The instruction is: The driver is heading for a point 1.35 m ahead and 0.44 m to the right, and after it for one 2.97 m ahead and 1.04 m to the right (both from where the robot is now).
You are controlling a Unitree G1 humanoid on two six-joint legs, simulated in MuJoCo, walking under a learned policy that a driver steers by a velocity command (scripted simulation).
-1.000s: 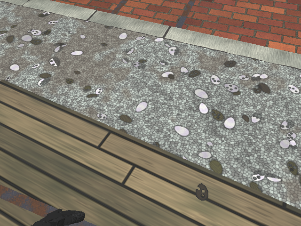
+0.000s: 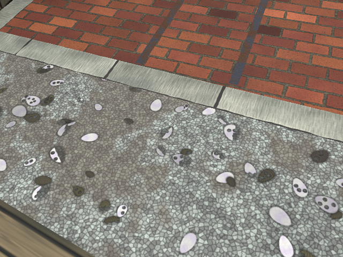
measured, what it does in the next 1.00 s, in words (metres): walks ahead, turning right: left foot, then right foot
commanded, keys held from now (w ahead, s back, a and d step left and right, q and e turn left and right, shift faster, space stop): e+shift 0.38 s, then w+e+shift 0.30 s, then w+shift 0.04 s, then w+q+shift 0.28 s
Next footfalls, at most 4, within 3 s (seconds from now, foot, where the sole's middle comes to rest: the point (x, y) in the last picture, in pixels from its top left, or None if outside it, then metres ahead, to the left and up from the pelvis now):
0.44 left None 0.18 0.11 -0.76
0.90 right None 0.11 -0.27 -0.76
1.34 left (300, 231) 0.55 -0.41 -0.76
1.76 right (339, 147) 0.93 -0.67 -0.76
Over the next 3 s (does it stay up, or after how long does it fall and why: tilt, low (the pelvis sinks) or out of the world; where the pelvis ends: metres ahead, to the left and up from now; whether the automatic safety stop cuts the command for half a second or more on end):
stays up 1.84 -0.24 -0.12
